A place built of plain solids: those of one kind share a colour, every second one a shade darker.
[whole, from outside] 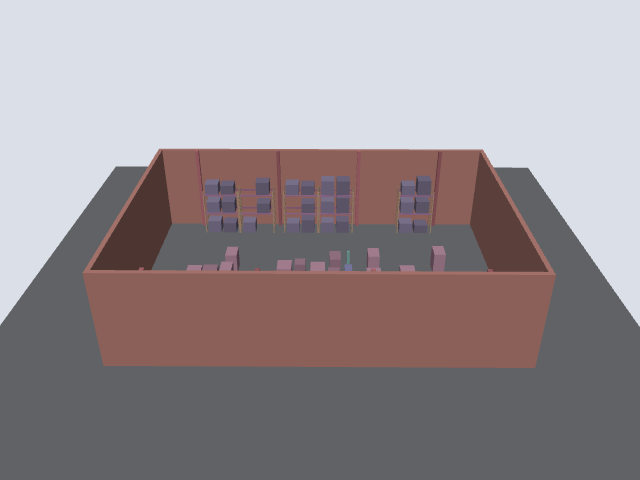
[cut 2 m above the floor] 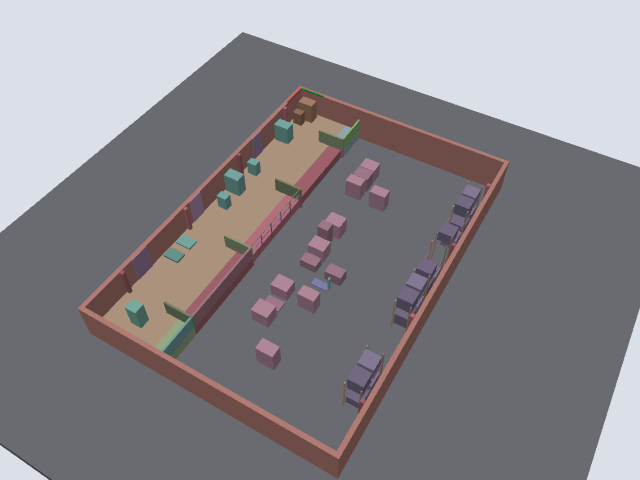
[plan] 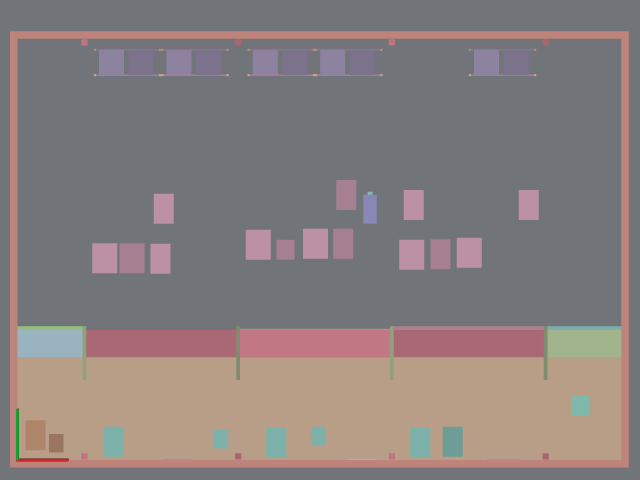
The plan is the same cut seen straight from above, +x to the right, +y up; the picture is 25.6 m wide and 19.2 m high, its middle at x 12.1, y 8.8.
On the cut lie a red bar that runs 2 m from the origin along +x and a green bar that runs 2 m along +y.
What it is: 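A goods hall 24.1 x 16.9 m, 6.3 m high, with one raised deck 0.75 m over the floor along its south wall; three loading bays of 6 m between partitions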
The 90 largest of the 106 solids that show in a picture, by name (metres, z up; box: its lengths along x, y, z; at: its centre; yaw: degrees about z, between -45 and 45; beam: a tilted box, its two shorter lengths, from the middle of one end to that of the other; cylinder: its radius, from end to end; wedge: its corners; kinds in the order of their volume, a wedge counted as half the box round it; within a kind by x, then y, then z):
{
 "wall_1": {"box": [0.3, 17.45, 6.4], "at": [-0.15, 8.43, 3.15]},
 "wall_2": {"box": [24.75, 0.3, 6.4], "at": [12.07, -0.15, 3.15]},
 "wall_3": {"box": [24.75, 0.3, 6.4], "at": [12.07, 17.0, 3.15]},
 "wall_4": {"box": [0.3, 17.45, 6.4], "at": [24.3, 8.43, 3.15]},
 "deck_inner_1": {"box": [24.15, 4.11, 0.8], "at": [12.07, 2.06, 0.35]},
 "rack_load_1": {"box": [1.0, 1.0, 0.99], "at": [3.76, 15.9, 0.5]},
 "rack_load_2": {"box": [1.0, 1.0, 0.92], "at": [3.76, 15.9, 2.21]},
 "rack_load_3": {"box": [1.0, 1.0, 0.84], "at": [3.76, 15.9, 3.72]},
 "rack_load_4": {"box": [1.0, 1.0, 0.82], "at": [4.94, 15.9, 0.41]},
 "rack_load_5": {"box": [1.0, 1.0, 0.94], "at": [4.94, 15.9, 2.22]},
 "rack_load_6": {"box": [1.0, 1.0, 0.74], "at": [4.94, 15.9, 3.67]},
 "rack_load_7": {"box": [1.0, 1.0, 0.89], "at": [6.46, 15.9, 0.45]},
 "rack_load_8": {"box": [1.0, 1.0, 0.79], "at": [7.64, 15.9, 2.15]},
 "rack_load_9": {"box": [1.0, 1.0, 0.99], "at": [7.64, 15.9, 3.8]},
 "rack_load_10": {"box": [1.0, 1.0, 0.82], "at": [9.91, 15.9, 0.41]},
 "rack_load_11": {"box": [1.0, 1.0, 0.84], "at": [9.91, 15.9, 3.72]},
 "rack_load_12": {"box": [1.0, 1.0, 1.12], "at": [11.09, 15.9, 0.56]},
 "rack_load_13": {"box": [1.0, 1.0, 0.79], "at": [11.09, 15.9, 2.15]},
 "rack_load_14": {"box": [1.0, 1.0, 0.74], "at": [11.09, 15.9, 3.67]},
 "rack_load_15": {"box": [1.0, 1.0, 0.89], "at": [12.61, 15.9, 0.45]},
 "rack_load_16": {"box": [1.0, 1.0, 0.99], "at": [12.61, 15.9, 2.25]},
 "rack_load_17": {"box": [1.0, 1.0, 1.14], "at": [12.61, 15.9, 3.87]},
 "rack_load_18": {"box": [1.0, 1.0, 0.99], "at": [13.79, 15.9, 0.5]},
 "rack_load_19": {"box": [1.0, 1.0, 1.29], "at": [13.79, 15.9, 2.4]},
 "rack_load_20": {"box": [1.0, 1.0, 1.14], "at": [13.79, 15.9, 3.87]},
 "rack_load_21": {"box": [1.0, 1.0, 0.84], "at": [18.76, 15.9, 0.42]},
 "rack_load_22": {"box": [1.0, 1.0, 0.94], "at": [18.76, 15.9, 2.22]},
 "rack_load_23": {"box": [1.0, 1.0, 0.79], "at": [18.76, 15.9, 3.7]},
 "rack_load_24": {"box": [1.0, 1.0, 0.68], "at": [19.94, 15.9, 0.34]},
 "rack_load_25": {"box": [1.0, 1.0, 0.99], "at": [19.94, 15.9, 2.25]},
 "rack_load_26": {"box": [1.0, 1.0, 1.19], "at": [19.94, 15.9, 3.9]},
 "below_1": {"box": [1.0, 1.2, 1.2], "at": [3.49, 8.07, 0.6]},
 "below_2": {"box": [1.0, 1.2, 1.25], "at": [4.58, 8.07, 0.62]},
 "below_3": {"box": [0.8, 1.2, 1.5], "at": [5.72, 8.05, 0.75]},
 "below_4": {"box": [0.8, 1.2, 1.49], "at": [5.85, 10.05, 0.75]},
 "below_5": {"box": [1.0, 1.2, 1.3], "at": [9.63, 8.61, 0.65]},
 "below_6": {"box": [0.72, 0.8, 1.67], "at": [10.72, 8.41, 0.83]},
 "below_7": {"box": [1.0, 1.2, 1.15], "at": [11.92, 8.65, 0.57]},
 "below_8": {"box": [0.8, 1.2, 0.68], "at": [13.03, 8.65, 0.34]},
 "below_9": {"box": [0.8, 1.2, 0.84], "at": [13.15, 10.6, 0.42]},
 "below_10": {"box": [1.0, 1.2, 0.95], "at": [15.77, 8.21, 0.47]},
 "below_11": {"box": [0.8, 1.2, 1.34], "at": [15.85, 10.2, 0.67]},
 "below_12": {"box": [0.8, 1.2, 0.14], "at": [16.92, 8.23, 0.07]},
 "below_13": {"box": [1.0, 1.2, 1.12], "at": [18.07, 8.29, 0.56]},
 "below_14": {"box": [0.8, 1.2, 1.54], "at": [20.45, 10.2, 0.77]},
 "strip_1": {"box": [6.0, 1.1, 0.8], "at": [5.75, 4.65, 0.35]},
 "strip_2": {"box": [6.0, 1.1, 0.8], "at": [11.9, 4.65, 0.35]},
 "strip_3": {"box": [6.0, 1.25, 0.8], "at": [18.05, 4.72, 0.35]},
 "back_1": {"box": [0.8, 1.2, 1.5], "at": [3.86, 0.73, 1.5]},
 "back_2": {"box": [0.58, 0.74, 1.07], "at": [8.14, 0.83, 1.28]},
 "back_3": {"box": [0.8, 1.2, 1.55], "at": [10.35, 0.72, 1.52]},
 "back_4": {"box": [0.58, 0.74, 1.07], "at": [12.03, 0.96, 1.28]},
 "back_5": {"box": [0.8, 1.2, 0.14], "at": [16.11, 0.72, 0.82]},
 "back_6": {"box": [0.8, 1.2, 0.14], "at": [17.41, 0.73, 0.82]},
 "column_1": {"box": [0.25, 0.25, 6.35], "at": [2.67, 0.14, 3.17]},
 "column_2": {"box": [0.25, 0.25, 6.35], "at": [2.67, 16.7, 3.17]},
 "column_3": {"box": [0.25, 0.25, 6.35], "at": [8.82, 0.14, 3.17]},
 "column_4": {"box": [0.25, 0.25, 6.35], "at": [8.82, 16.7, 3.17]},
 "column_5": {"box": [0.25, 0.25, 6.35], "at": [14.97, 0.14, 3.17]},
 "column_6": {"box": [0.25, 0.25, 6.35], "at": [14.97, 16.7, 3.17]},
 "column_7": {"box": [0.25, 0.25, 6.35], "at": [21.12, 0.14, 3.17]},
 "column_8": {"box": [0.25, 0.25, 6.35], "at": [21.12, 16.7, 3.17]},
 "strip_ende_1": {"box": [2.95, 1.25, 0.8], "at": [22.68, 4.72, 0.35]},
 "strip_endw_1": {"box": [2.6, 1.25, 0.8], "at": [1.3, 4.72, 0.35]},
 "endw_1": {"box": [0.8, 1.2, 1.65], "at": [0.72, 0.99, 1.57]},
 "endw_2": {"box": [0.58, 0.74, 1.07], "at": [1.55, 0.67, 1.28]},
 "screen_1": {"box": [0.15, 2.15, 1.1], "at": [2.67, 4.28, 1.3]},
 "screen_2": {"box": [0.15, 2.15, 1.1], "at": [8.82, 4.28, 1.3]},
 "screen_3": {"box": [0.15, 2.15, 1.1], "at": [14.97, 4.28, 1.3]},
 "screen_4": {"box": [0.15, 2.15, 1.1], "at": [21.12, 4.28, 1.3]},
 "guard_face_1": {"box": [6.0, 0.15, 1.1], "at": [18.05, 5.28, 1.3]},
 "ende_1": {"box": [0.72, 0.8, 1.65], "at": [22.5, 2.19, 1.57]},
 "end_face_ende_1": {"box": [2.95, 0.15, 1.1], "at": [22.68, 5.28, 1.3]},
 "end_face_endw_1": {"box": [2.6, 0.15, 1.1], "at": [1.3, 5.28, 1.3]},
 "door_back_1": {"box": [1.14, 0.05, 2.22], "at": [6.4, 0.03, 1.86]},
 "door_back_2": {"box": [1.14, 0.05, 2.22], "at": [13.8, 0.03, 1.86]},
 "door_back_3": {"box": [1.34, 0.05, 2.22], "at": [19.45, 0.03, 1.86]},
 "rack_1": {"box": [0.09, 0.09, 3.55], "at": [3.1, 15.39, 1.77]},
 "rack_2": {"box": [0.09, 0.09, 3.55], "at": [5.71, 15.39, 1.77]},
 "rack_3": {"box": [0.09, 0.09, 3.55], "at": [5.79, 15.39, 1.77]},
 "rack_4": {"box": [0.09, 0.09, 3.55], "at": [5.79, 16.41, 1.77]},
 "rack_5": {"box": [0.09, 0.09, 3.55], "at": [8.4, 15.39, 1.77]},
 "rack_6": {"box": [0.09, 0.09, 3.55], "at": [8.4, 16.41, 1.77]},
 "rack_7": {"box": [0.09, 0.09, 3.55], "at": [9.24, 15.39, 1.77]},
 "rack_8": {"box": [0.09, 0.09, 3.55], "at": [11.86, 15.39, 1.77]},
 "rack_9": {"box": [0.09, 0.09, 3.55], "at": [11.95, 15.39, 1.77]},
 "rack_10": {"box": [0.09, 0.09, 3.55], "at": [14.55, 15.39, 1.77]},
 "rack_11": {"box": [0.09, 0.09, 3.55], "at": [18.09, 15.39, 1.77]},
 "rack_12": {"box": [0.09, 0.09, 3.55], "at": [18.09, 16.41, 1.77]},
 "truck_forks_1": {"box": [0.54, 1.16, 0.09], "at": [14.1, 10.03, 0.04]}
}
